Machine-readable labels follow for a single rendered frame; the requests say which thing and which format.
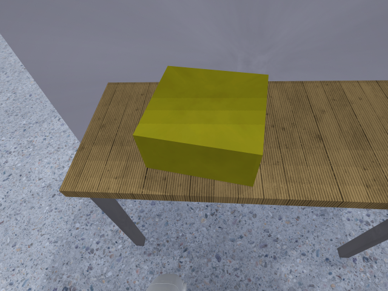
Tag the carton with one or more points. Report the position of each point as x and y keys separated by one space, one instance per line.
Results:
x=205 y=123

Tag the table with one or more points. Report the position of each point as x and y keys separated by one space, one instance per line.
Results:
x=325 y=145

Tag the robot left thigh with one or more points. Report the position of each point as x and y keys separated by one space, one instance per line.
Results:
x=167 y=282

